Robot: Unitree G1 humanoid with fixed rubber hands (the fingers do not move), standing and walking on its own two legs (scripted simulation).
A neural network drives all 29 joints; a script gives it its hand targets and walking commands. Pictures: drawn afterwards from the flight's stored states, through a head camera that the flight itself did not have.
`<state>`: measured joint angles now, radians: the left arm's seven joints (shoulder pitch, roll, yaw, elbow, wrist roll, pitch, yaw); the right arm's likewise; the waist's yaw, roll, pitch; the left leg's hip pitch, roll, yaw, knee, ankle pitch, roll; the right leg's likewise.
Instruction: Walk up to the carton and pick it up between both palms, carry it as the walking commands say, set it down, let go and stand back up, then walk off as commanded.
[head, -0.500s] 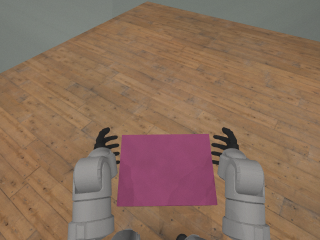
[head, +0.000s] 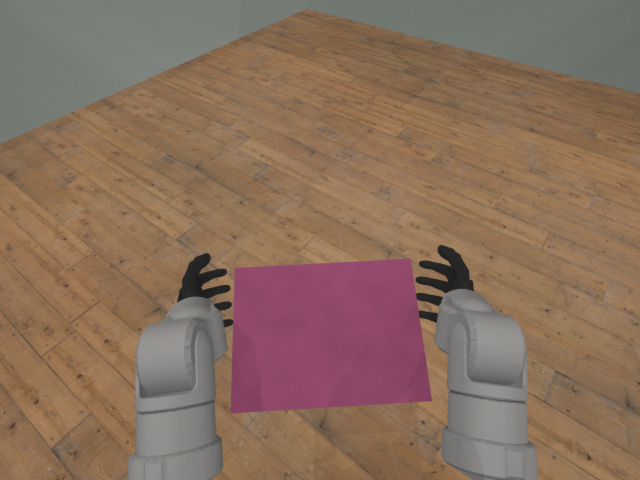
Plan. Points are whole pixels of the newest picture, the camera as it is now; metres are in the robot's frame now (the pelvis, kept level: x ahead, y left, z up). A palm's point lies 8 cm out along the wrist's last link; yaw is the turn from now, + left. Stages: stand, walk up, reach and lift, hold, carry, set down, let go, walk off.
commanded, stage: carry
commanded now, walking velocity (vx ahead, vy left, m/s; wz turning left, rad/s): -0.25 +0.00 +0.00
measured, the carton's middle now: (326, 338) +0.32 +0.02 -0.02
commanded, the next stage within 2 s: none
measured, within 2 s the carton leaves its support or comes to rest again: neither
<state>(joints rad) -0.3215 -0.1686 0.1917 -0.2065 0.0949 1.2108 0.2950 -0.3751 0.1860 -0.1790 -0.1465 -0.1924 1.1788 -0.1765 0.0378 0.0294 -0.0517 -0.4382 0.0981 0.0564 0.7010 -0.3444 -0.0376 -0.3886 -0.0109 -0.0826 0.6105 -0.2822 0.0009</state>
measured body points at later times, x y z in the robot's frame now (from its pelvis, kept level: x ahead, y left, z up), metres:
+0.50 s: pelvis -0.19 +0.03 +0.01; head -0.18 +0.04 +0.46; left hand +0.10 +0.20 +0.08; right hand +0.13 -0.11 +0.10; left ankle -0.11 +0.14 -0.72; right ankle -0.22 -0.10 -0.66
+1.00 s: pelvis -0.39 +0.04 +0.00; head -0.38 +0.05 +0.45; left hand -0.08 +0.19 +0.07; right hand -0.08 -0.12 +0.09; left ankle -0.40 +0.16 -0.73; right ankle -0.28 -0.10 -0.72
